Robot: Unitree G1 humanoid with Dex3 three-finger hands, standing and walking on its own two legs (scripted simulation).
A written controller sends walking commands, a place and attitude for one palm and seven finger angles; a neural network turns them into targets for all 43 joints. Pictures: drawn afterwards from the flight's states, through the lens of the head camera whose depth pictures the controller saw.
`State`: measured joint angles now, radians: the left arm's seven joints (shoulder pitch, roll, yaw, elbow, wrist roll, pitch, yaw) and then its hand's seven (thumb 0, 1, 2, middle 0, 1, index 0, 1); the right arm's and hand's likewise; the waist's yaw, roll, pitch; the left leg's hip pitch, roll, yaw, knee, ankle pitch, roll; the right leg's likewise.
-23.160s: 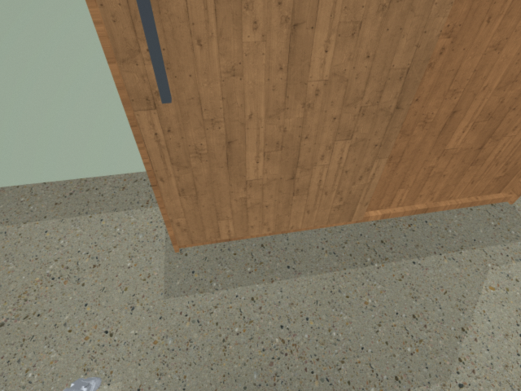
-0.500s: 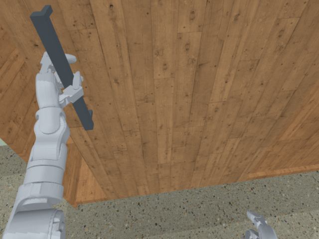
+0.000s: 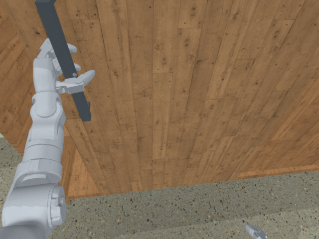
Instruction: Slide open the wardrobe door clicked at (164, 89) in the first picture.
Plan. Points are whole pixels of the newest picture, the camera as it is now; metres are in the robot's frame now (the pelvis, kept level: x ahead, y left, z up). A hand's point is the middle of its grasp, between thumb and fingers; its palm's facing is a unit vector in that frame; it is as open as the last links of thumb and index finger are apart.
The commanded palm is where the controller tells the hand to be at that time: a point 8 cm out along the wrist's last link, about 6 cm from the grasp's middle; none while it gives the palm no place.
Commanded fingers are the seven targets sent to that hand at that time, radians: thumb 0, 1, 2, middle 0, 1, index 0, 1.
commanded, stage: loosen the grip on the handle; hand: left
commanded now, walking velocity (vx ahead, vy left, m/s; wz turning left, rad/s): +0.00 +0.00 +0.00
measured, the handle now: (72, 68) +0.47 +0.24 +0.20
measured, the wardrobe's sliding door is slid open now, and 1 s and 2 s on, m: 0.20 0.20 0.20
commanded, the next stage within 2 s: slip the hand off the handle in 0.34 s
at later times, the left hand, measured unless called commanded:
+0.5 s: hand (76, 75) +0.44 +0.22 +0.20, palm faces +0.27 -0.95 -0.13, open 14.6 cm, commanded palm +0.40 +0.27 +0.20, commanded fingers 0.00 -0.55 0.20 -0.25 -1.15 -0.25 -1.15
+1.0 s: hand (44, 79) +0.42 +0.28 +0.20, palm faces +0.32 -0.94 -0.14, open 14.7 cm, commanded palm +0.39 +0.33 +0.20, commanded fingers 0.00 -0.55 0.20 -0.25 -1.15 -0.25 -1.15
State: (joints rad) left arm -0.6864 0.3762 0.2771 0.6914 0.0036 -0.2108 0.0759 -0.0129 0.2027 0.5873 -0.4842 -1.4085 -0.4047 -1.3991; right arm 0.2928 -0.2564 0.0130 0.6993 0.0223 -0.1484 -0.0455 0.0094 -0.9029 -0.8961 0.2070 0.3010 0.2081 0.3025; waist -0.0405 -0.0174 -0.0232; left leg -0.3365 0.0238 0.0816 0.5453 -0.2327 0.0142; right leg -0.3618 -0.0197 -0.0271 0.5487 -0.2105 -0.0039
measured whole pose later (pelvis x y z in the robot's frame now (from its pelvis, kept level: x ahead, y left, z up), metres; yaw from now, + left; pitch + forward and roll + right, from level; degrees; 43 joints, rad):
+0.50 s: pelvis +0.03 +0.00 +0.00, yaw +1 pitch +3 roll +0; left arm -0.56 0.34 0.25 0.49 -0.06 -0.20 0.03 -0.02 -0.55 0.20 -0.45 -1.28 -0.26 -1.17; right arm 0.26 -0.24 0.02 0.69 0.02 -0.13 -0.06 0.01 -0.90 -0.90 0.21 0.30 0.21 0.30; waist 0.00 0.01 -0.03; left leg -0.34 0.03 0.06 0.56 -0.28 0.01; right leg -0.35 -0.01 -0.04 0.54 -0.25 0.00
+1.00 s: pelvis +0.04 +0.00 +0.00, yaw +1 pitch +4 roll -1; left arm -0.50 0.45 0.38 0.49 -0.12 -0.19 -0.12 -0.02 -0.56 0.19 -0.29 -1.17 -0.25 -1.15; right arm 0.29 -0.27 0.02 0.68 0.03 -0.10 -0.09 0.01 -0.90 -0.90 0.21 0.30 0.21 0.30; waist 0.01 0.02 -0.04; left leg -0.35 0.03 0.04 0.59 -0.31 0.01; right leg -0.34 -0.01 -0.06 0.55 -0.27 0.00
